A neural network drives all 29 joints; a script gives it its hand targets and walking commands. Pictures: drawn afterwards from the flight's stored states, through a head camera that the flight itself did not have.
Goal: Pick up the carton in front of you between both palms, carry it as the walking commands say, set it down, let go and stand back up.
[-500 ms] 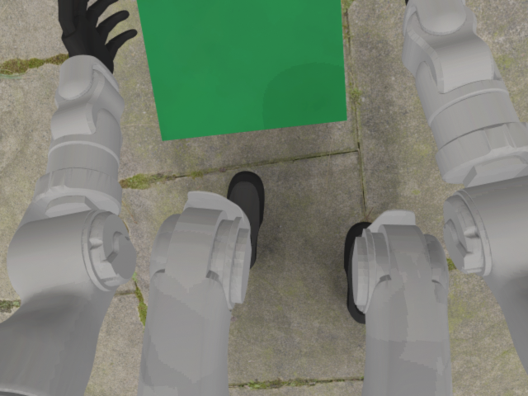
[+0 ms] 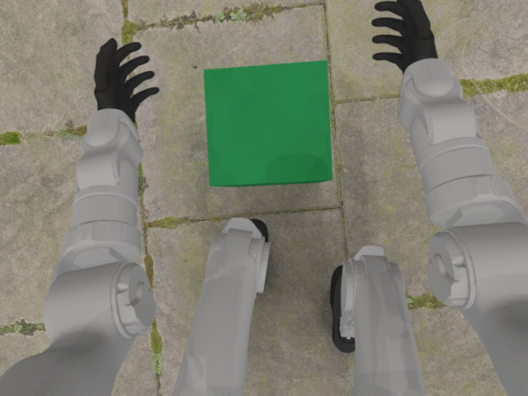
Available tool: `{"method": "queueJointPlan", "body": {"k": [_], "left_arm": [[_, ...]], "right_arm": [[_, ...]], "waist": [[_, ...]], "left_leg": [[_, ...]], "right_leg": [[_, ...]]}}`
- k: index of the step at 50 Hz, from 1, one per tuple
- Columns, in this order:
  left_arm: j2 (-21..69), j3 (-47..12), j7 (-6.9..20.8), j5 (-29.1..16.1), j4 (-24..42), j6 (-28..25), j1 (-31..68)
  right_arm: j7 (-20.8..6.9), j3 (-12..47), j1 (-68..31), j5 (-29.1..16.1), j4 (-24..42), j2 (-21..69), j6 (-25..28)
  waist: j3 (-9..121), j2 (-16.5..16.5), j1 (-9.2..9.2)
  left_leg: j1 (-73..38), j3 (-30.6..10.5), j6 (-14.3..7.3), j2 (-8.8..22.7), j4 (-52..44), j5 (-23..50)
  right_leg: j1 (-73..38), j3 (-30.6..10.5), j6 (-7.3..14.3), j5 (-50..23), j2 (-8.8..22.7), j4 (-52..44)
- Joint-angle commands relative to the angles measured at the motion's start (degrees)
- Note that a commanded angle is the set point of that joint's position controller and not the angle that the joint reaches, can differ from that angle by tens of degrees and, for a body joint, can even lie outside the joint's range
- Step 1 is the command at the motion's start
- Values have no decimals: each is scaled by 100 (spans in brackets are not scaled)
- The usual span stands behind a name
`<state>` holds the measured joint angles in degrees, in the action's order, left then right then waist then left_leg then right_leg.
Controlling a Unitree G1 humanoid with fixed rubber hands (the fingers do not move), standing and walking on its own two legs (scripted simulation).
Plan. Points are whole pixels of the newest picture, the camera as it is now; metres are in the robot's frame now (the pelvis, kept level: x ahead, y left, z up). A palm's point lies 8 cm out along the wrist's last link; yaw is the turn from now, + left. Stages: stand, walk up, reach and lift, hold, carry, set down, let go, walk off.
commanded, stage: set down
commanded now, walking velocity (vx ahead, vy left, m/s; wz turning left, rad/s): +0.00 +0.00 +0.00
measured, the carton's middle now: (271, 136) +0.47 +0.12 -0.37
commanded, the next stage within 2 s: let go in 0.42 s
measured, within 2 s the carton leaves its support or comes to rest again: neither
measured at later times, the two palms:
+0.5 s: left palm (17, 71) +0.43 +0.31 +0.04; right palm out of the picture +0.54 -0.07 +0.04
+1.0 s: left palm out of the picture +0.30 +0.29 +0.16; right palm out of the picture +0.39 -0.14 +0.15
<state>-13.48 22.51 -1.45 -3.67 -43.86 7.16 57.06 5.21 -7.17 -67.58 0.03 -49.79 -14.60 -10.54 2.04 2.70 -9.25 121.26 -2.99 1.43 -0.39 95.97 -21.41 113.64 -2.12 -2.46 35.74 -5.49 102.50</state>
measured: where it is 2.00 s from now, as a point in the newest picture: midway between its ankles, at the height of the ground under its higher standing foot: (296, 298)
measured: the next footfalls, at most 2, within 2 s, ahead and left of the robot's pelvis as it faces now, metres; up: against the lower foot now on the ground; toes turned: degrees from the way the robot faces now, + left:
none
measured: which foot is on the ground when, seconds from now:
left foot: down 0.00-1.00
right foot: down 0.00-1.00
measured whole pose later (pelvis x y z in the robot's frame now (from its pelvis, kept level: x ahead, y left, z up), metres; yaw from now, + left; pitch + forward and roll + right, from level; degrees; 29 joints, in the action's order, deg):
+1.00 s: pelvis +0.09 +0.03 +0.25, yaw +3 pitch +22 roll -1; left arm -12.5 5.1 5.8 -0.6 -26.0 1.5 3.0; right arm 2.8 -8.0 -10.5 4.4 -31.7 -7.0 -1.7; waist 1.6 -0.2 -5.5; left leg 49.4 -1.0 -1.4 -1.7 40.3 -12.8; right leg 41.8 -5.0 -2.5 21.9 -0.7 41.6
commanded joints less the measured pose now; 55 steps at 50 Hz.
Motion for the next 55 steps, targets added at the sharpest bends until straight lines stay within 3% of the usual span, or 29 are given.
{"method": "queueJointPlan", "body": {"k": [1,5,11,20,24,31,36,44,51,55], "left_arm": [[-866,122,68,-40,793,-44,742],[-846,92,150,-95,934,28,575],[-745,40,227,-69,991,55,375],[-553,76,268,133,870,-71,58],[-448,76,339,318,825,-164,-211],[-452,-215,635,737,1272,-250,-1775],[-561,-687,835,720,1759,-328,-2799],[-370,-1430,821,383,2068,-552,-4615],[-263,-1807,615,231,2511,-747,-6019],[-260,-1904,534,197,2664,-789,-6545]], "right_arm": [[3,12,-1372,48,994,-331,27],[-13,-18,-1171,102,1166,-314,-63],[-92,-147,-816,162,1033,-306,-62],[-284,-287,-439,235,748,-239,112],[-287,-434,-56,418,693,-90,202],[39,-551,1756,791,1497,478,315],[180,-423,2825,721,2319,633,452],[-104,-224,4663,479,2390,461,815],[-341,-120,6114,415,2325,245,1128],[-432,-30,6703,375,2427,130,1228]], "waist": [[6255,492,-426],[6298,524,-354],[6062,285,-257],[5566,140,-249],[5511,127,-142],[5733,6,9],[4779,-196,77],[3288,-494,265],[2387,-608,436],[1704,-470,579]], "left_leg": [[-5110,943,191,-260,-813,2044],[-5396,929,169,-289,-1201,2198],[-6028,854,181,-276,-1849,2325],[-6817,714,152,-207,-2873,2542],[-7218,666,121,-186,-3263,2668],[-8683,570,-33,-214,-3946,3290],[-9599,396,-107,-135,-4555,2952],[-10916,14,-72,-6,-5389,2725],[-11926,-81,21,17,-5999,3411],[-12138,6,46,-44,-6395,3407]], "right_leg": [[-2095,701,-41,-1003,-251,-1544],[-2495,674,-50,-1176,-238,-1932],[-2720,612,-32,-1260,-200,-2607],[-3269,459,-18,-1506,-110,-3662],[-3654,418,-51,-1725,-78,-4104],[-4775,388,-107,-2404,-108,-4932],[-5155,366,-73,-2041,-57,-5583],[-5751,363,103,-1657,52,-6303],[-6934,316,217,-2031,99,-6985],[-7870,264,231,-2349,158,-7478]]}}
